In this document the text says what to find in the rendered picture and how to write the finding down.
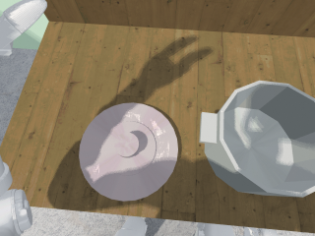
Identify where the table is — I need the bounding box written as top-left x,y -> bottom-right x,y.
0,0 -> 315,234

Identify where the robot thigh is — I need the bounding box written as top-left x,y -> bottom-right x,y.
197,222 -> 235,236
114,215 -> 148,236

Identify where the left robot hand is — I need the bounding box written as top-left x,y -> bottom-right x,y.
0,0 -> 47,56

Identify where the right robot hand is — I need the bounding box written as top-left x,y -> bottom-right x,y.
242,226 -> 278,236

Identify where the pot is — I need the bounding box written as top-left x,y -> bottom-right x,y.
199,81 -> 315,198

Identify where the lid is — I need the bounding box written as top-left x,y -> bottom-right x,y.
79,102 -> 178,202

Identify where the right robot thigh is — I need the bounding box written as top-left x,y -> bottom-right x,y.
197,222 -> 235,236

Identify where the left robot upper arm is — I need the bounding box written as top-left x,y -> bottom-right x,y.
0,189 -> 32,236

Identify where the robot left forearm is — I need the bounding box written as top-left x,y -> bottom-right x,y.
0,155 -> 13,197

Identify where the left robot thigh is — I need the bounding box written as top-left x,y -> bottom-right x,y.
114,215 -> 148,236

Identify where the knob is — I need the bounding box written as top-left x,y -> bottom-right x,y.
114,132 -> 140,158

